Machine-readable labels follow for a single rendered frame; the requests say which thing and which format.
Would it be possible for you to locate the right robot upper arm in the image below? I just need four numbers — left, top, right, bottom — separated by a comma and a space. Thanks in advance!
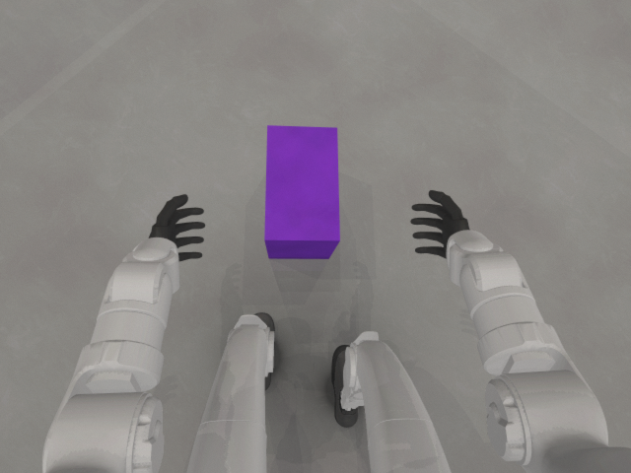
485, 370, 631, 473

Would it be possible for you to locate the left robot upper arm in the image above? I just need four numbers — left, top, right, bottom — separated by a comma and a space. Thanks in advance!
45, 392, 164, 473

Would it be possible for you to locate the carton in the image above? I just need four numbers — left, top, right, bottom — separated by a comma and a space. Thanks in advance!
264, 125, 340, 259

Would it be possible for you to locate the left robot forearm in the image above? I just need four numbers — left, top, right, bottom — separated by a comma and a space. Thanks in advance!
42, 237, 179, 473

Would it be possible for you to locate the robot left shin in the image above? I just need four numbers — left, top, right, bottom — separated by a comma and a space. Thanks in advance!
227, 314, 267, 343

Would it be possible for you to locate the left robot foot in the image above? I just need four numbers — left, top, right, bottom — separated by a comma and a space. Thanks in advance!
255, 312, 275, 390

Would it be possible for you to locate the robot right hand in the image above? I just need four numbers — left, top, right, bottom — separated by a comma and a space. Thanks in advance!
410, 190, 469, 259

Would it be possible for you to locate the right robot forearm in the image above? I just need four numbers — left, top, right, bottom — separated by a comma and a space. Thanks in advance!
447, 230, 608, 444

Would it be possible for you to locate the robot left hand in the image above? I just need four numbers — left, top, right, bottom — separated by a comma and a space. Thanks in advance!
149, 194, 205, 261

